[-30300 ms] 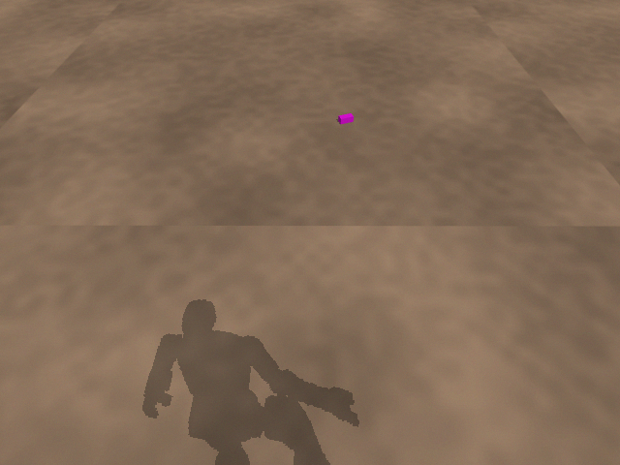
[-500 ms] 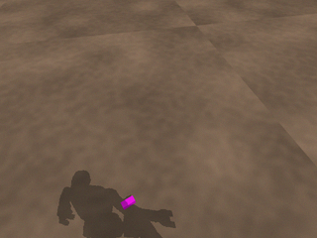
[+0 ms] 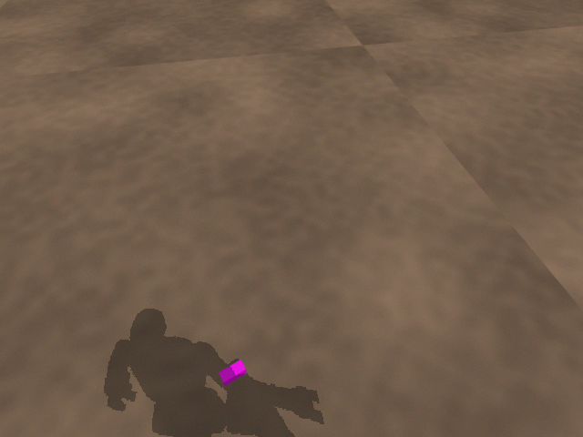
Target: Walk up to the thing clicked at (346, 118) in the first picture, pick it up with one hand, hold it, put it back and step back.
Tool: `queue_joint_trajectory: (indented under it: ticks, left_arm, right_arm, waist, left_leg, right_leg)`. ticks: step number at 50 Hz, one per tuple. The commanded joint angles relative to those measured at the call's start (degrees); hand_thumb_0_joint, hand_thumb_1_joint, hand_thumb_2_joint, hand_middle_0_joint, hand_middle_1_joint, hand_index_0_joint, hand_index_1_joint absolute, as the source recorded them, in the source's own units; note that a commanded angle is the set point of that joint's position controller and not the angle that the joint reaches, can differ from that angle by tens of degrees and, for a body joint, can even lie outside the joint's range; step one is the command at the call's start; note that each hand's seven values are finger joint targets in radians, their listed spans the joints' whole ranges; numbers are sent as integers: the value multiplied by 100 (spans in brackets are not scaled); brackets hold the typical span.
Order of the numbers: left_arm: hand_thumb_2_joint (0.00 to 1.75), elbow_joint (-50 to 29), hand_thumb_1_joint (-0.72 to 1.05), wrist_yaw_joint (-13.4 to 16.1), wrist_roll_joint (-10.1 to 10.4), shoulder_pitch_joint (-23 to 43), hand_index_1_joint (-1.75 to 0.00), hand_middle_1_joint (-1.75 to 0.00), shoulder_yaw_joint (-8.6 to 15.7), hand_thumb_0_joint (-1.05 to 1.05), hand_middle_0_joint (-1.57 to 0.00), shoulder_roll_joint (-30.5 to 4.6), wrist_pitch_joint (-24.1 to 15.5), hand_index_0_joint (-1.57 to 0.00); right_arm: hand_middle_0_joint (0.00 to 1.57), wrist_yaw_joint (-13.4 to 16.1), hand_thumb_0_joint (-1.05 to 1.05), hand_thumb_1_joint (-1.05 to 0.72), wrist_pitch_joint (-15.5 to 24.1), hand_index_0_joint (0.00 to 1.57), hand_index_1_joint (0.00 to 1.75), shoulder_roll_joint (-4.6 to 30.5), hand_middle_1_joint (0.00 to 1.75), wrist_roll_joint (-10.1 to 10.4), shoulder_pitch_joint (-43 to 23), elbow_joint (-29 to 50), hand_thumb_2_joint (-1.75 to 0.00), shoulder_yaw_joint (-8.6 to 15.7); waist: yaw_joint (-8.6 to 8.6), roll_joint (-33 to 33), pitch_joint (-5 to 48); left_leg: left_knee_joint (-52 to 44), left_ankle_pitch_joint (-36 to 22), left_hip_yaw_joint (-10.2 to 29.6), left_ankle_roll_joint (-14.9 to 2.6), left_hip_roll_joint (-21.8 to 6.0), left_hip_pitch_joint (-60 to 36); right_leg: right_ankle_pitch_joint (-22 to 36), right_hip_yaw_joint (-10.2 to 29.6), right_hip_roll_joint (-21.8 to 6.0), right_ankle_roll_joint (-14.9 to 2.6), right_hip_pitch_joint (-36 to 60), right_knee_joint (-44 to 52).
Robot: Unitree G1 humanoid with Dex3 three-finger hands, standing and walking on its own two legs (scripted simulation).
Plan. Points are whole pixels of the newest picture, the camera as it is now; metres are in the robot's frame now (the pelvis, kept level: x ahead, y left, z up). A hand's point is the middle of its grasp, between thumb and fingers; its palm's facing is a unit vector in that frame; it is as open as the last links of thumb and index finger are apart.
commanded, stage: stand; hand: left
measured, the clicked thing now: (232, 372) +0.47 +0.22 -0.76
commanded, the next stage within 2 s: walk up in 0.32 s
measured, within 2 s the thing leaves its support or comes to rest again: neither
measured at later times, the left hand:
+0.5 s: hand out of the picture +0.08 +0.27 -0.16, palm faces -0.01 -0.92 -0.38, open 7.4 cm
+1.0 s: hand out of the picture -0.03 +0.29 -0.18, palm faces -0.10 -0.92 -0.39, open 7.4 cm
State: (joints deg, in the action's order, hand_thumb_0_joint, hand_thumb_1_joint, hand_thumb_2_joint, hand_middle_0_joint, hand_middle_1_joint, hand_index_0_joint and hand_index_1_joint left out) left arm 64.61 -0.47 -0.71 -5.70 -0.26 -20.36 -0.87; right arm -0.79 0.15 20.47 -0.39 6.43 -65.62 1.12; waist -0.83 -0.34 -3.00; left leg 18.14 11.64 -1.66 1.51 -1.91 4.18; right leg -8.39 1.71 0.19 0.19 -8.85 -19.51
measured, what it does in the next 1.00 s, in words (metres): walks backwards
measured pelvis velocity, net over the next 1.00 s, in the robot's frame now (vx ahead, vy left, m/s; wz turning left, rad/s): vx -0.15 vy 0.02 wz -0.07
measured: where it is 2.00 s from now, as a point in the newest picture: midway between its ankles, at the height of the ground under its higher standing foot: outside the picture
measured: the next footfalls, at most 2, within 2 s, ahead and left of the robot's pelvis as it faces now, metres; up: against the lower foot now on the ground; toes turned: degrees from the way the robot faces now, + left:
right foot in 1.02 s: -0.15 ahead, -0.11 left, +0.00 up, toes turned -1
left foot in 1.36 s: -0.27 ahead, +0.12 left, +0.00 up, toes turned -2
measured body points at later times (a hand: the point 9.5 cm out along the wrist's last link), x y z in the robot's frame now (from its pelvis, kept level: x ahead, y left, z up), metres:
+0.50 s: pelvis -0.03 +0.01 -0.01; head +0.02 +0.01 +0.43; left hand +0.08 +0.32 -0.14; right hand +0.06 -0.31 -0.14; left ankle -0.02 +0.13 -0.74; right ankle +0.03 -0.12 -0.75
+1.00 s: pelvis -0.15 +0.02 -0.03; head -0.07 +0.03 +0.41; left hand -0.02 +0.34 -0.16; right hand -0.07 -0.30 -0.14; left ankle -0.08 +0.14 -0.75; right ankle -0.19 -0.11 -0.73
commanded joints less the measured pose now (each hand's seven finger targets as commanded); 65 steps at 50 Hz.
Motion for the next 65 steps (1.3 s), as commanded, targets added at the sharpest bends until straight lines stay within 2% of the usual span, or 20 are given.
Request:
queue_joint_trajectory:
  ticks: [1,14,16,19,22,26,30,31,32,33,34,37,45,49,51,52,53,54,57,65]
  left_arm:
    - [90,-366,90,94,38,292,-30,-30,229,0,-20,-1273,-124,-20]
    - [90,-355,90,82,37,235,-30,-30,210,0,-20,-1242,-123,-20]
    - [90,-489,90,118,132,345,-30,-30,485,0,-20,-1553,-17,-20]
    - [90,-692,90,159,144,178,-30,-30,533,0,-20,-1500,66,-20]
    - [90,-1000,90,146,86,346,-30,-30,566,0,-20,-1623,151,-20]
    - [90,-1447,90,155,-83,793,-30,-30,630,0,-20,-1809,251,-20]
    - [90,-1737,90,184,-65,908,-30,-30,528,0,-20,-1466,341,-20]
    - [90,-1805,90,187,-4,773,-30,-30,491,0,-20,-1202,375,-20]
    - [90,-1771,90,217,-16,460,-30,-30,513,0,-20,-1097,412,-20]
    - [90,-1787,90,271,-64,392,-30,-30,557,0,-20,-1184,441,-20]
    - [90,-1720,90,293,-93,541,-30,-30,615,0,-20,-1335,456,-20]
    - [90,-1659,90,239,7,-21,-30,-30,632,0,-20,-1312,468,-20]
    - [90,-2099,90,160,-67,52,-30,-30,727,0,-20,-1197,393,-20]
    - [90,-1904,90,97,-76,-531,-30,-30,761,0,-20,-1111,353,-20]
    - [90,-1764,90,96,-152,-891,-30,-30,820,0,-20,-1209,298,-20]
    - [90,-1860,90,83,-230,-831,-30,-30,945,0,-20,-1668,265,-20]
    - [90,-2017,90,68,-136,-443,-30,-30,1026,0,-20,-2188,308,-20]
    - [90,-2234,90,79,-186,-229,-30,-30,986,0,-20,-2078,260,-20]
    - [90,-2391,90,163,-152,309,-30,-30,852,0,-20,-1456,262,-20]
    - [90,-2577,90,200,-157,-241,-30,-30,832,0,-20,-1398,353,-20]
  right_arm:
    - [20,90,0,-90,139,20,30,1173,30,-21,-204,347,-90,178]
    - [20,94,0,-90,145,20,30,1193,30,-10,-203,355,-90,155]
    - [20,116,0,-90,39,20,30,1424,30,38,-345,392,-90,243]
    - [20,129,0,-90,-48,20,30,1343,30,114,-163,599,-90,313]
    - [20,135,0,-90,-149,20,30,1268,30,97,-71,803,-90,353]
    - [20,113,0,-90,-294,20,30,1175,30,27,501,962,-90,461]
    - [20,126,0,-90,-191,20,30,1290,30,-52,791,1111,-90,537]
    - [20,133,0,-90,-152,20,30,1705,30,-168,615,1163,-90,644]
    - [20,140,0,-90,-111,20,30,1898,30,-257,279,1374,-90,692]
    - [20,135,0,-90,-101,20,30,2261,30,-184,252,1525,-90,762]
    - [20,165,0,-90,-90,20,30,2162,30,-166,105,1572,-90,749]
    - [20,306,0,-90,-27,20,30,1638,30,-174,-234,1732,-90,606]
    - [20,372,0,-90,-56,20,30,1677,30,-117,531,1869,-90,650]
    - [20,308,0,-90,-139,20,30,1769,30,-95,200,2054,-90,635]
    - [20,280,0,-90,-192,20,30,1608,30,-38,15,2105,-90,555]
    - [20,264,0,-90,-188,20,30,1388,30,12,45,2194,-90,489]
    - [20,361,0,-90,-213,20,30,1228,30,54,-157,2231,-90,491]
    - [20,379,0,-90,-246,20,30,1395,30,43,-67,2139,-90,546]
    - [20,363,0,-90,-184,20,30,1332,30,98,453,1912,-90,456]
    - [20,329,0,-90,-37,20,30,1204,30,-85,688,2008,-90,445]
  waist:
    - [13,87,474]
    - [55,0,427]
    - [156,179,-279]
    - [99,204,525]
    - [65,513,861]
    - [-42,1301,641]
    - [-278,422,706]
    - [-127,-846,660]
    - [116,-910,575]
    - [-75,-1171,753]
    - [-91,-901,573]
    - [294,-726,418]
    - [-188,-782,714]
    - [63,-996,967]
    - [272,-701,955]
    - [235,441,700]
    - [442,1870,340]
    - [324,1472,41]
    - [-31,857,41]
    - [289,1160,683]
  left_leg:
    - [-318,-484,470,-196,-595,30]
    - [-379,-501,492,-216,-612,57]
    - [200,-1555,515,-319,-545,426]
    - [842,-1951,353,-404,-491,158]
    - [1694,-942,167,-383,-74,228]
    - [3313,2065,425,-419,332,577]
    - [877,8,621,-488,-146,728]
    - [354,-1410,1772,-751,-945,545]
    - [333,-2575,2291,-1089,-1507,421]
    - [257,-2813,2774,-1656,-2155,855]
    - [166,-2506,2836,-1725,-2154,1123]
    - [864,-3043,1616,-1332,-1352,360]
    - [1251,-3293,1567,-1462,-1376,-578]
    - [1392,-2322,1446,-1263,-1301,109]
    - [1746,-1424,1217,-803,-997,1104]
    - [2483,-207,982,-407,-196,2208]
    - [4020,2413,349,-168,718,2195]
    - [4939,2617,961,-140,584,2083]
    - [5120,1774,1009,-120,784,2300]
    - [2060,1537,222,-118,371,1764]
  right_leg:
    - [679,599,-707,-154,156,274]
    - [790,561,-702,-134,231,276]
    - [2102,585,-671,-167,-290,-220]
    - [2523,497,-736,-412,-114,-528]
    - [2351,1087,-1205,-841,-339,-364]
    - [1682,1706,-1956,-1507,-1244,-224]
    - [907,847,-933,-676,-1010,-1670]
    - [-123,485,-27,-378,-1495,-2778]
    - [-2350,497,587,-172,-1974,-3599]
    - [-2923,941,670,-148,-1797,-4365]
    - [-2819,1134,642,-149,-1747,-4879]
    - [-2066,1091,575,-58,-2303,-5348]
    - [-2204,498,277,192,-1795,-3297]
    - [-1436,42,111,-35,-649,-1452]
    - [-230,193,-135,-239,284,-430]
    - [111,1581,-961,-589,444,-395]
    - [502,2716,-2193,-1660,-891,186]
    - [808,2891,-2359,-1808,-1376,186]
    - [1831,1119,-1293,-1188,-843,-635]
    - [1830,1120,-1387,-1158,481,-1294]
